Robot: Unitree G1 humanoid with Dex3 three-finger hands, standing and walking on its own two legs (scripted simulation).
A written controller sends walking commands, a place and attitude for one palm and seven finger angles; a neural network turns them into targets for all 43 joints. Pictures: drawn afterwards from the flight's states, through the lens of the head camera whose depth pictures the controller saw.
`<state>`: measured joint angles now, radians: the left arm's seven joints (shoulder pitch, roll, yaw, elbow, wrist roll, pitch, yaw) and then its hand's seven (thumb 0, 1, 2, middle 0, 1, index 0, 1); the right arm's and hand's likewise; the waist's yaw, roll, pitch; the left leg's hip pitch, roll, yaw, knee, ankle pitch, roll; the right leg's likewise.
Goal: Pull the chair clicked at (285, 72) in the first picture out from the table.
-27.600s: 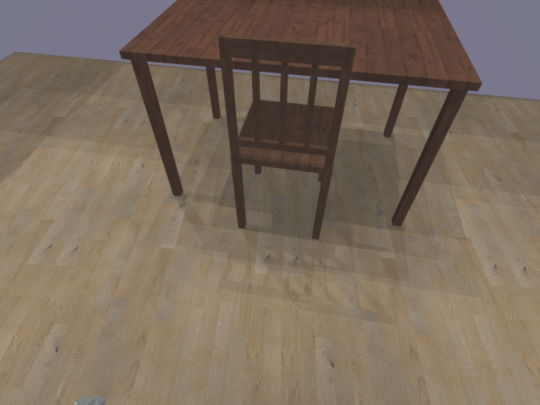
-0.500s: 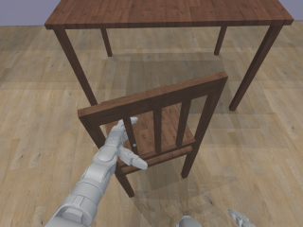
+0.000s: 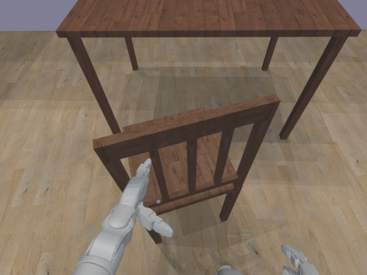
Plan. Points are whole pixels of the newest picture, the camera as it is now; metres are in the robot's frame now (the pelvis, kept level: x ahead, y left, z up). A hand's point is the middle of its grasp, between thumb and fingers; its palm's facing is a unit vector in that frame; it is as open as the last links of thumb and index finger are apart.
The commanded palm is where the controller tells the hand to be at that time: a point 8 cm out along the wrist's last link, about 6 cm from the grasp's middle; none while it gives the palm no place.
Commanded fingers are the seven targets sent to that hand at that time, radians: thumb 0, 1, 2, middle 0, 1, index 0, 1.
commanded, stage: draw the fingers out of the gap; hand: left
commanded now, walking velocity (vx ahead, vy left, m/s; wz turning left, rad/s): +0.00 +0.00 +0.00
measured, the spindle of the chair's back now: (191, 167) +0.39 -0.02 -0.07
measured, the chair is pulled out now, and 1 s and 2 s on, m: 0.46 0.46 0.46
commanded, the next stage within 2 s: draw the hand back to the body in 0.48 s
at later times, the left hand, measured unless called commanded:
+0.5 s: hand (153, 241) +0.20 +0.06 -0.03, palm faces -0.25 -0.96 -0.10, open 17.5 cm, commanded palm +0.20 +0.11 -0.01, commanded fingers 0.00 -0.55 0.20 0.00 0.00 0.00 0.00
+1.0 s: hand (124, 241) +0.19 +0.11 +0.04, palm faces -0.08 -0.99 -0.07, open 17.5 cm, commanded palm +0.17 +0.17 +0.07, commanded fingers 0.00 -0.51 0.22 -0.00 -0.01 -0.00 -0.01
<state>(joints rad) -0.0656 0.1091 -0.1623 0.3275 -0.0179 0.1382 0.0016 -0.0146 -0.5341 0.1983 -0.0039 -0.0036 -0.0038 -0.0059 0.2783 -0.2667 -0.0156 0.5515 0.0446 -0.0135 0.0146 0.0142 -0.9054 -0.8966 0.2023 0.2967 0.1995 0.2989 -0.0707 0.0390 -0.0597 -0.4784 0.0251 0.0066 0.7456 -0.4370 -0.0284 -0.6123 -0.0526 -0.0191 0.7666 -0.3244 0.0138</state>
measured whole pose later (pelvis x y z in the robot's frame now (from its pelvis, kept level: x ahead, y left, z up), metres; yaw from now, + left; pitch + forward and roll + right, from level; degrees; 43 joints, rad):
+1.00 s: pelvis -0.01 +0.00 -0.04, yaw +2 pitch +10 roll +0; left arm 0.51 0.19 -0.13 -0.37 -0.11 -0.15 -0.03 -0.02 -0.54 0.20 0.00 0.00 0.00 0.00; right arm 0.22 -0.22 0.02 0.47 0.06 -0.12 -0.01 0.02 -0.90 -0.90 0.20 0.30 0.20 0.30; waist -0.01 0.06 -0.07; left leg -0.65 0.02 -0.04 1.03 -0.56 -0.03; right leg -0.76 -0.06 -0.05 1.01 -0.43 0.01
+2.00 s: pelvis +0.02 +0.02 +0.03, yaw +0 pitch -3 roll -1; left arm 0.49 0.32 0.34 -0.42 -0.05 -0.10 0.15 0.01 0.84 0.87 -0.19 -0.29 -0.19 -0.29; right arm 0.19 -0.23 -0.02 0.68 0.02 -0.12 -0.05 0.02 -0.90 -0.90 0.20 0.30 0.20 0.30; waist 0.07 0.08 0.04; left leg -0.05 0.01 0.01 0.45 -0.34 0.00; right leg -0.17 -0.06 -0.03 0.45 -0.23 0.04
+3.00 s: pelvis -0.05 +0.02 +0.02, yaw +0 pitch +1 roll +1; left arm 0.59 0.39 0.41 -0.47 -0.05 -0.14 0.18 0.01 0.89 0.89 -0.21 -0.30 -0.21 -0.30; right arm 0.18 -0.24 -0.04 0.60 0.03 -0.04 -0.10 0.02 -0.90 -0.90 0.20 0.30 0.20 0.30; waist 0.02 0.06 0.04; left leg -0.31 0.01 0.02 0.58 -0.30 0.00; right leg -0.42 -0.06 -0.01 0.55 -0.17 0.03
